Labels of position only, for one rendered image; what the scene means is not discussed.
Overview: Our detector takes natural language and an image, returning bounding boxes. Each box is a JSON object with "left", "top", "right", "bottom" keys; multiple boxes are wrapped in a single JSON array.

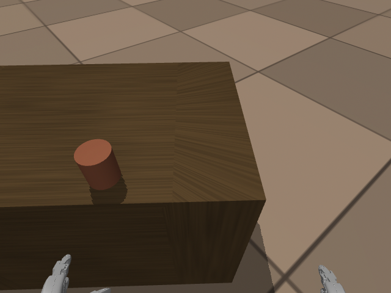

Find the right robot hand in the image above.
[{"left": 318, "top": 265, "right": 346, "bottom": 293}]

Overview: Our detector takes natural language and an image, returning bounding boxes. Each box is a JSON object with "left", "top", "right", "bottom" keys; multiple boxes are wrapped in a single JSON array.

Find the left robot hand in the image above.
[{"left": 41, "top": 254, "right": 111, "bottom": 293}]

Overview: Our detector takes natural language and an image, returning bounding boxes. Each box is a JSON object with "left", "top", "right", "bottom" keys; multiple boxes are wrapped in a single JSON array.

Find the can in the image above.
[{"left": 74, "top": 139, "right": 121, "bottom": 190}]

